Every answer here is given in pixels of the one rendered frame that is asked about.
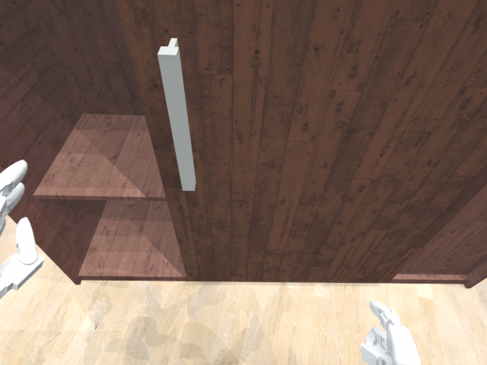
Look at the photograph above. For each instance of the left robot hand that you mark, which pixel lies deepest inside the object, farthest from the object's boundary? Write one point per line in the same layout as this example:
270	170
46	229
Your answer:
16	270

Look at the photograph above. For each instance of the handle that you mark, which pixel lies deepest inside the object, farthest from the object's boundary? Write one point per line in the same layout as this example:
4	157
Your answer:
172	77

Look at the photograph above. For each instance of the right robot hand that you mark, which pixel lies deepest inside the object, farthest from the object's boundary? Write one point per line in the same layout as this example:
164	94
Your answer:
396	346

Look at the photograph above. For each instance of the wardrobe door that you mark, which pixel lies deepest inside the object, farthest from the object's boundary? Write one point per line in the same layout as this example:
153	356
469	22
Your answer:
332	140
460	247

